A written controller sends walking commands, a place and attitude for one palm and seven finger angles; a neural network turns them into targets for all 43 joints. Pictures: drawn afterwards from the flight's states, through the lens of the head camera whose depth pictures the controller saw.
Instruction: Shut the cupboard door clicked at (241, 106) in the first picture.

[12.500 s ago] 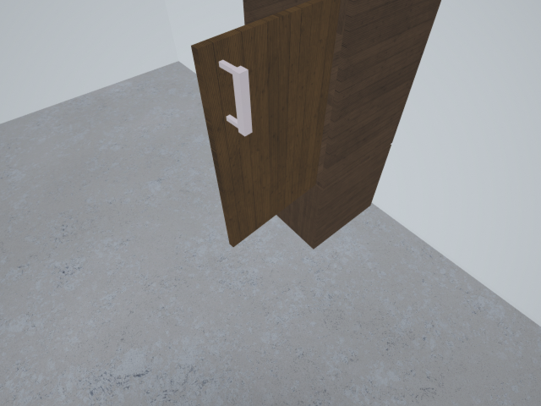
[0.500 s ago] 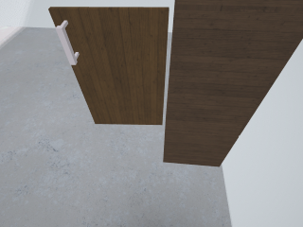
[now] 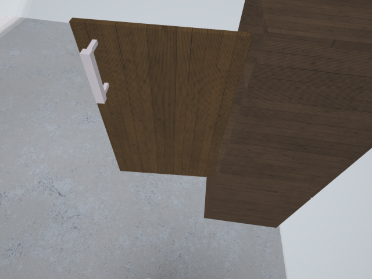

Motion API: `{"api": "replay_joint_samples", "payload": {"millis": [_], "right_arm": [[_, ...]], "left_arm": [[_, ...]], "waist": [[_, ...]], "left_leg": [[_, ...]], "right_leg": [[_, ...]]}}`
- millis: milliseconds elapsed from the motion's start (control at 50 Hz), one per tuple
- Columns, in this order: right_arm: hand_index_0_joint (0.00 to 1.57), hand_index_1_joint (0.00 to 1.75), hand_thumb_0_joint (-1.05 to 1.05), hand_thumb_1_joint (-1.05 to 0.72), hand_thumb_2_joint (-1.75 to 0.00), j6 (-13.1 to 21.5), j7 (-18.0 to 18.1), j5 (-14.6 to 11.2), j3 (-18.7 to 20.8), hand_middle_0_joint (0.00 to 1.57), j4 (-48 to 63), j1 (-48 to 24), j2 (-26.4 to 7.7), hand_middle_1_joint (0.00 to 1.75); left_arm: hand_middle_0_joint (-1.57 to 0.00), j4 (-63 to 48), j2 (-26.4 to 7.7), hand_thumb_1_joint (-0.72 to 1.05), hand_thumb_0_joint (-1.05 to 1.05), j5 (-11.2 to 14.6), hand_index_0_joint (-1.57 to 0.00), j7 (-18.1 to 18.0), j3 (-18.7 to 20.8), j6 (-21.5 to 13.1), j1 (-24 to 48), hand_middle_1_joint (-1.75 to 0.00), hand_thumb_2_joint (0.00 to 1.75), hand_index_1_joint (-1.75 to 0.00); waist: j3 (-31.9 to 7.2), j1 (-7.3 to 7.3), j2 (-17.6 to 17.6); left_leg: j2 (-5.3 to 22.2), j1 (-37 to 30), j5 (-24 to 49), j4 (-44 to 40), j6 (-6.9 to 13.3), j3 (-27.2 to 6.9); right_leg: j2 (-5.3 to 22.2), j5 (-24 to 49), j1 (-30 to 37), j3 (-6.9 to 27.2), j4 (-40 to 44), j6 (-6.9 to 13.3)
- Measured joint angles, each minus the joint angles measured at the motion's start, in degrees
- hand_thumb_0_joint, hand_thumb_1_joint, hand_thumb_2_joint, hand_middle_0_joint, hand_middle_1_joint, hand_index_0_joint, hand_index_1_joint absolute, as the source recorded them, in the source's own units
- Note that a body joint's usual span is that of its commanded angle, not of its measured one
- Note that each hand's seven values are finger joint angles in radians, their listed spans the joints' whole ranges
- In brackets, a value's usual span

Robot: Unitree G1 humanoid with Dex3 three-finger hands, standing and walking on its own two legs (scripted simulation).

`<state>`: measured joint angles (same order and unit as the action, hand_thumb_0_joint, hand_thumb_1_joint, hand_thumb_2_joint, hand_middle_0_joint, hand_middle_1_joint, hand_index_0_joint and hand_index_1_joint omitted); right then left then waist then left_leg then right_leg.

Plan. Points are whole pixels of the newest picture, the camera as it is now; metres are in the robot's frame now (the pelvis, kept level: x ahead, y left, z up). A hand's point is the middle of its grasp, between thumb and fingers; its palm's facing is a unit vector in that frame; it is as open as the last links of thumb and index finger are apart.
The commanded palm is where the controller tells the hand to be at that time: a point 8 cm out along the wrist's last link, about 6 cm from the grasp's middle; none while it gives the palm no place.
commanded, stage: come to a stop and stand still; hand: left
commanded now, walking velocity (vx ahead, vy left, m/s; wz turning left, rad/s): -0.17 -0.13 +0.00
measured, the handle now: (97, 72) +0.50 +0.25 +0.15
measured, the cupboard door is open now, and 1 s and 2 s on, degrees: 94 94 94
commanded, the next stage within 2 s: look again from close up in 0.72 s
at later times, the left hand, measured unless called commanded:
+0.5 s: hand out of the picture +0.07 +0.13 -0.17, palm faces +0.02 -0.98 -0.19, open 7.2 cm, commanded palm none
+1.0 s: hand out of the picture +0.01 +0.12 -0.17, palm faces +0.01 -0.98 -0.17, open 7.3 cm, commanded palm none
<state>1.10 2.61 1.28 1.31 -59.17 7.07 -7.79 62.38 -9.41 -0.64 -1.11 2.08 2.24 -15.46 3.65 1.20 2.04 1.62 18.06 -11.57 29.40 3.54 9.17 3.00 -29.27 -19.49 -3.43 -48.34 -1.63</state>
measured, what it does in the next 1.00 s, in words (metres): steps on the spot: right foot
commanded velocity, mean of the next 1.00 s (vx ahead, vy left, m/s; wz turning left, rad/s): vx -0.01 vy -0.01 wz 0.00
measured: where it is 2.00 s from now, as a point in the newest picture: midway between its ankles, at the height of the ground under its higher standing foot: outside the picture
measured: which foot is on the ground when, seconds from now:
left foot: down 0.00-1.00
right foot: up 0.00-0.20, down 0.22-1.00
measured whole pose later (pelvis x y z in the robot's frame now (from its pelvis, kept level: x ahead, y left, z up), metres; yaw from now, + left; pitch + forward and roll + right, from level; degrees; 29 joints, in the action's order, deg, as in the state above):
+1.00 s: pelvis +0.03 -0.04 +0.00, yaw -1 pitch +0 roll -1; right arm 1.5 1.9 0.7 0.4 -61.2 16.5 -9.7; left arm 63.8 -6.5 -0.6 -2.2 -0.9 -1.3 -18.6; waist 1.5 -0.4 -1.7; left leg 1.8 12.8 -17.8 31.0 0.1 3.0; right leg 0.7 -18.7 -9.8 -3.5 -28.8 0.2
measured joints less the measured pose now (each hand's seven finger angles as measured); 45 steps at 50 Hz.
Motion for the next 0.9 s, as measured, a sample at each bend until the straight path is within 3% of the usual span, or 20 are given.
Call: {"api": "replay_joint_samples", "payload": {"millis": [120, 200, 240, 320, 380, 400, 460, 680, 820, 900], "right_arm": [[0.2, 0.3, 0.0, -0.92, -0.9, -1.42, 0.02, 0.32, 1.09, 0.2, 0.3, -0.51, -1.04, 0.3], [0.2, 0.3, 0.0, -0.91, -0.9, -2.07, -0.35, 0.14, 1.96, 0.2, -0.02, 1.22, -2.35, 0.3], [0.2, 0.3, 0.0, -0.91, -0.9, -2.48, -0.72, -0.25, 2.36, 0.2, -0.24, 2.47, -2.61, 0.3], [0.2, 0.3, 0.0, -0.91, -0.9, -4.06, -1.28, -0.41, 2.7, 0.2, -1.19, 4.54, -3.71, 0.3], [0.19, 0.3, 0.0, -0.91, -0.9, -3.69, -1.25, -0.53, 2.15, 0.2, -2.33, 6.02, -3.62, 0.3], [0.19, 0.3, 0.0, -0.91, -0.9, -3.21, -1.2, -0.55, 1.87, 0.2, -2.76, 6.63, -3.63, 0.3], [0.19, 0.3, 0.0, -0.91, -0.9, -2.2, -0.78, -0.48, 0.98, 0.2, -4.97, 7.66, -2.08, 0.3], [0.2, 0.3, 0.0, -0.91, -0.9, -1.3, -0.8, -0.49, -0.44, 0.2, -7.31, 9.27, 1.34, 0.3], [0.2, 0.3, 0.01, -0.92, -0.9, -1.08, -0.52, -0.54, -0.47, 0.2, -7.67, 9.27, 1.22, 0.3], [0.2, 0.3, 0.01, -0.92, -0.9, -0.91, -0.96, -0.63, -0.48, 0.2, -4.5, 8.95, -0.81, 0.3]], "left_arm": [[-0.2, -4.48, -0.84, 0.91, 0.0, -0.53, -0.2, 0.31, 1.16, 1.16, 3.51, -0.3, 0.9, -0.3], [-0.2, -6.56, -1.49, 0.91, 0.0, -0.51, -0.2, 0.26, 1.33, 0.4, 4.56, -0.3, 0.9, -0.3], [-0.2, -7.09, -2.22, 0.91, 0.0, -0.78, -0.2, 0.07, 1.26, -0.46, 4.22, -0.3, 0.9, -0.3], [-0.2, -5.7, -1.47, 0.91, 0.0, -0.83, -0.2, -0.11, 0.02, -1.08, 4.11, -0.3, 0.9, -0.3], [-0.2, -4.09, -0.79, 0.91, 0.0, -0.44, -0.2, -0.17, -0.7, -1.67, 3.84, -0.3, 0.9, -0.3], [-0.2, -3.52, -0.46, 0.91, 0.0, -0.2, -0.2, -0.14, -0.94, -1.84, 3.77, -0.3, 0.9, -0.3], [-0.2, -1.83, -0.46, 0.92, 0.0, 0.34, -0.2, -0.59, -0.82, -1.82, 4.42, -0.3, 0.9, -0.3], [-0.2, 1.26, -0.31, 0.93, 0.0, 0.57, -0.2, -0.25, -1.27, -2.16, 2.28, -0.3, 0.9, -0.3], [-0.2, 2.9, 1.15, 0.92, 0.0, 0.49, -0.2, -0.39, -1.66, -2.4, -0.58, -0.3, 0.9, -0.3], [-0.2, 1.9, 2.73, 0.91, 0.0, -0.11, -0.2, -1.44, -2.59, -3.97, -2.45, -0.3, 0.9, -0.3]], "waist": [[0.39, -0.78, -1.98], [-0.11, -1.29, -3.11], [-0.88, -1.33, -2.32], [-1.49, -2.24, -3.31], [-1.88, -2.65, -2.96], [-2.09, -2.79, -3.25], [-1.92, -2.6, -1.65], [-2.11, -1.72, -1.82], [-2.2, -1.27, -1.83], [-1.73, -1.47, -3.5]], "left_leg": [[1.82, 0.2, 0.06, -0.29, -0.83, -0.27], [2.8, 0.9, -0.52, 1.22, -2.15, -0.89], [2.64, 1.88, -1.68, 3.43, -3.11, -0.61], [1.22, 2.51, -11.34, 9.07, -4.69, -4.77], [0.48, -0.86, -8.33, 5.74, -5.44, -5.75], [0.74, -2.61, -4.0, 2.7, -5.17, -6.12], [0.44, -4.77, -3.74, 0.31, -3.95, -6.05], [0.38, -8.16, -1.58, -5.91, -4.59, -6.27], [0.34, -9.21, -1.76, -6.68, -4.65, -6.23], [1.42, -5.07, -5.04, -0.21, -4.42, -6.87]], "right_leg": [[-1.48, 1.78, -2.36, 0.05, -0.57, 0.31], [-1.25, 9.06, 2.54, -0.27, 10.78, 0.6], [-0.69, 12.12, 5.18, 0.55, 16.77, 1.19], [-1.49, 10.85, 6.07, -0.3, 17.01, 2.08], [-2.05, 11.28, 7.01, -0.24, 18.08, 2.38], [-2.55, 11.09, 7.12, -0.45, 17.95, 2.33], [-2.43, 11.29, 8.66, -0.4, 19.15, 2.19], [-2.75, 14.04, 12.13, -0.77, 25.42, 2.65], [-2.74, 13.82, 13.13, -0.74, 26.11, 2.67], [-3.71, 12.96, 10.58, -0.72, 23.37, 2.56]]}}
